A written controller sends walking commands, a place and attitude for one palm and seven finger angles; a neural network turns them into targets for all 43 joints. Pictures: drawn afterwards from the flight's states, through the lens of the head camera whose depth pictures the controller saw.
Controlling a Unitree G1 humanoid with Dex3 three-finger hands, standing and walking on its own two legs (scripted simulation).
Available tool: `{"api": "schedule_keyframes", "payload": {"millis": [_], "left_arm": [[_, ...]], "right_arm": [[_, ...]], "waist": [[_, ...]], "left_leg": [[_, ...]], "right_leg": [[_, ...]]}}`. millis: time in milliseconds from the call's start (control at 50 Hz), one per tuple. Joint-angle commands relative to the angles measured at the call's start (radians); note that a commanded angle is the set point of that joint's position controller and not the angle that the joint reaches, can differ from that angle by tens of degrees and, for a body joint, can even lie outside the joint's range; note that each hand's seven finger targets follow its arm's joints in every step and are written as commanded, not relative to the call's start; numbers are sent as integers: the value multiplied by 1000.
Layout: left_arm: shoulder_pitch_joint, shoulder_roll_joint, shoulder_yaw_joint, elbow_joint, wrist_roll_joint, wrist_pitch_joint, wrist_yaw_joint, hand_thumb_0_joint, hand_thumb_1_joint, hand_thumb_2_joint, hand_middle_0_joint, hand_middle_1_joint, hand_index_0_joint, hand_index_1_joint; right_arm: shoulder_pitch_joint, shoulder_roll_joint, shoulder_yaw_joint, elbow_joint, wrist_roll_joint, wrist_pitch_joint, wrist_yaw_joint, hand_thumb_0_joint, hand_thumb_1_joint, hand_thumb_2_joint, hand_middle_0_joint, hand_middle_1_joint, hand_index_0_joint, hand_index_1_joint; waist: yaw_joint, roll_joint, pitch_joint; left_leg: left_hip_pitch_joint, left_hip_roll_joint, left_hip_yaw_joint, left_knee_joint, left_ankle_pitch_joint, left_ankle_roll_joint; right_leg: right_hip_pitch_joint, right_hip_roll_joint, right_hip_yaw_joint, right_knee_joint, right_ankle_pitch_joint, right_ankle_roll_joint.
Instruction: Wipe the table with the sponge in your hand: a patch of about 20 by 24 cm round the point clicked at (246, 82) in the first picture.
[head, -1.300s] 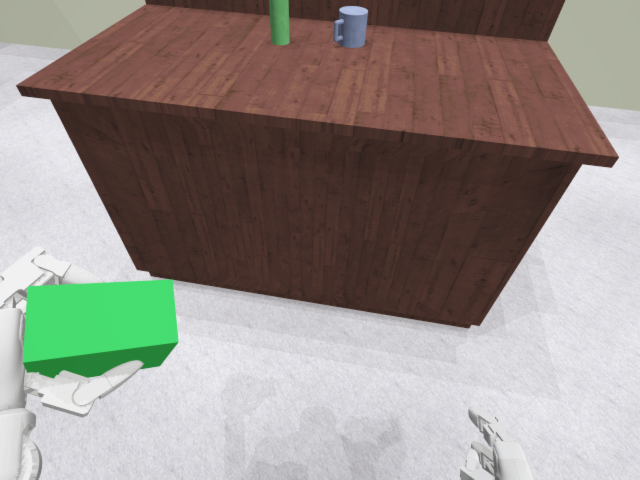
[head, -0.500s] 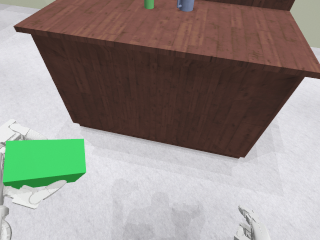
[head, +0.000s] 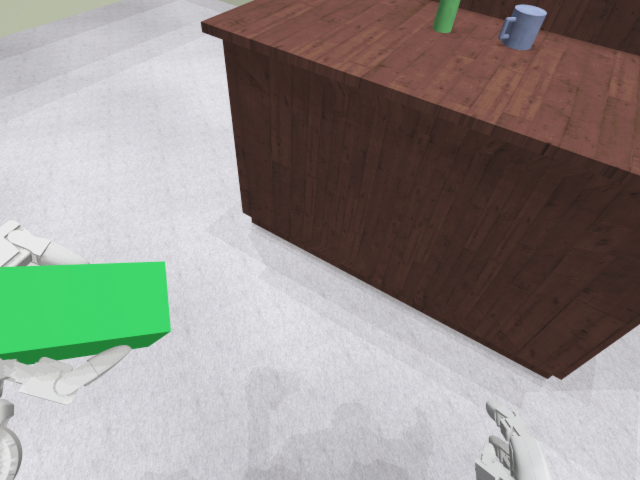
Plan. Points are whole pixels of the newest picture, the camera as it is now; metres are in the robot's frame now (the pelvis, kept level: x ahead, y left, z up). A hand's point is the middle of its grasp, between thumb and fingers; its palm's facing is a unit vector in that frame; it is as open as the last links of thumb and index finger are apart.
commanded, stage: walk around to get in front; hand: left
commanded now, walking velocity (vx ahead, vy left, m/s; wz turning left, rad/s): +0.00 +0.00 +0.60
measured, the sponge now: (110, 312) +0.22 +0.21 +0.16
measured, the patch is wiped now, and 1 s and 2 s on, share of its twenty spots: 0.00 0.00 0.00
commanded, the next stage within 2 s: none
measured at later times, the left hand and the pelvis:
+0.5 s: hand out of the picture +0.06 +0.25 +0.18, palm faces +0.64 -0.66 -0.40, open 10.3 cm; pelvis -0.07 -0.04 +0.02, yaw +19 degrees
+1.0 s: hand out of the picture -0.10 +0.21 +0.18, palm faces +0.80 -0.42 -0.43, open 10.3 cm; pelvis -0.13 -0.11 +0.01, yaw +35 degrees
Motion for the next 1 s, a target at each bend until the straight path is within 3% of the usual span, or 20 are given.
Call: {"api": "schedule_keyframes", "payload": {"millis": [0,80,200,220,240,260,280,360,460,500,520,540,560,580,620,680,840,880,920,980], "left_arm": [[-101,161,90,-281,26,-108,-11,0,100,1300,-1200,-1600,-1200,-1600],[-15,128,84,-265,-1,-84,-12,0,100,1300,-1200,-1600,-1200,-1600],[-40,128,83,-182,-24,-46,-14,0,100,1300,-1200,-1600,-1200,-1600],[-63,136,87,-168,-20,-41,-15,0,100,1300,-1200,-1600,-1200,-1600],[-87,158,88,-164,-7,-36,-11,0,100,1300,-1200,-1600,-1200,-1600],[-113,213,113,-154,-2,-23,1,0,100,1300,-1200,-1600,-1200,-1600],[-159,191,109,-156,-10,-16,14,0,100,1300,-1200,-1600,-1200,-1600],[-95,178,100,-128,5,-41,3,0,100,1300,-1200,-1600,-1200,-1600],[-57,177,121,-193,8,-58,25,0,100,1300,-1200,-1600,-1200,-1600],[-59,165,111,-246,-4,-61,28,0,100,1300,-1200,-1600,-1200,-1600],[-58,171,109,-273,-10,-71,28,0,100,1300,-1200,-1600,-1200,-1600],[-58,175,108,-324,-19,-86,25,0,100,1300,-1200,-1600,-1200,-1600],[-34,186,125,-293,-4,-107,13,0,100,1300,-1200,-1600,-1200,-1600],[-30,229,158,-301,8,-108,2,0,100,1300,-1200,-1600,-1200,-1600],[-14,173,115,-291,12,-105,-13,0,100,1300,-1200,-1600,-1200,-1600],[29,144,109,-273,-7,-85,-11,0,100,1300,-1200,-1600,-1200,-1600],[-51,132,83,-179,-24,-41,-13,0,100,1300,-1200,-1600,-1200,-1600],[-74,163,100,-184,-9,-34,-10,0,100,1300,-1200,-1600,-1200,-1600],[-130,251,137,-176,-3,-24,8,0,100,1300,-1200,-1600,-1200,-1600],[-85,167,92,-106,-8,-15,-1,0,100,1300,-1200,-1600,-1200,-1600]], "right_arm": [[-36,-91,-38,-125,-2,-88,26,0,-900,-900,200,300,200,300],[-39,-110,-51,-126,19,-100,44,0,-900,-900,200,300,200,300],[-78,-92,-27,-133,13,-81,34,0,-900,-900,200,300,200,300],[-87,-86,-23,-134,13,-72,34,0,-900,-900,200,300,200,300],[-83,-64,-22,-140,16,-61,36,0,-900,-900,200,300,200,300],[-100,-49,-19,-150,13,-49,33,0,-900,-900,200,300,200,300],[-94,-83,-29,-141,3,-51,35,0,-900,-900,200,300,200,300],[-124,-55,-9,-134,4,-35,11,0,-900,-900,200,300,200,300],[-103,-52,-13,-158,-15,-37,-8,0,-900,-900,200,300,200,300],[-64,-59,-19,-156,-13,-33,-5,0,-900,-900,200,300,200,300],[-51,-79,-30,-159,-10,-35,-6,0,-900,-900,200,300,200,300],[-68,-119,-40,-177,-5,-48,1,0,-900,-900,200,300,200,300],[-36,-101,-39,-155,-4,-61,21,0,-900,-900,200,300,200,300],[-25,-96,-42,-140,-3,-74,30,0,-900,-900,200,300,200,300],[-39,-116,-61,-115,14,-88,50,0,-900,-900,200,300,200,300],[-41,-113,-56,-122,26,-92,53,0,-900,-900,200,300,200,300],[-72,-96,-26,-125,13,-85,31,0,-900,-900,200,300,200,300],[-81,-80,-18,-131,14,-71,35,0,-900,-900,200,300,200,300],[-103,-55,-13,-142,7,-56,32,0,-900,-900,200,300,200,300],[-99,-66,-23,-116,8,-40,29,0,-900,-900,200,300,200,300]], "waist": [[-16,295,-133],[-11,332,-150],[5,304,-126],[16,251,-122],[9,73,-115],[15,-169,-93],[19,-143,-118],[1,-96,-94],[26,-94,-144],[-16,3,-191],[-29,126,-211],[-16,397,-207],[-2,430,-212],[-14,401,-207],[-21,256,-173],[-12,318,-150],[1,311,-124],[17,237,-135],[25,-165,-97],[-7,-89,-112]], "left_leg": [[161,352,-539,-265,417,234],[40,195,-303,-265,213,144],[-89,151,-349,-305,-24,116],[-145,118,-317,-244,-92,90],[-221,36,-221,-55,-211,29],[-297,-72,-62,276,-238,-41],[-279,-45,-88,464,-225,-49],[-181,16,-29,448,-163,-67],[-40,11,55,40,-178,-31],[109,-15,62,-186,-10,-23],[194,43,-2,-253,119,7],[290,269,-317,-284,554,114],[292,397,-499,-271,746,214],[288,399,-557,-258,721,237],[241,324,-416,-235,551,211],[80,210,-262,-279,325,137],[-68,169,-343,-366,-93,115],[-148,96,-276,-229,-158,67],[-334,-58,-63,325,-253,-48],[-273,-8,-73,607,-134,-72]], "right_leg": [[-228,52,180,358,-176,40],[-32,109,100,174,-74,48],[218,167,67,-212,-48,31],[289,131,96,-355,14,9],[303,-29,264,-503,-15,-62],[233,-276,565,-595,-56,-166],[170,-308,533,-576,52,-178],[161,-187,143,-448,402,-138],[215,-206,120,-366,467,-135],[182,-175,76,-207,440,-72],[126,-119,36,-28,397,-25],[-93,17,0,201,1,49],[-193,54,82,332,-275,46],[-251,49,143,403,-259,51],[-255,45,149,380,-141,54],[-86,82,87,235,-35,60],[195,166,45,-164,-80,40],[321,85,104,-432,39,-9],[257,-322,542,-590,34,-168],[161,-225,272,-496,206,-136]]}}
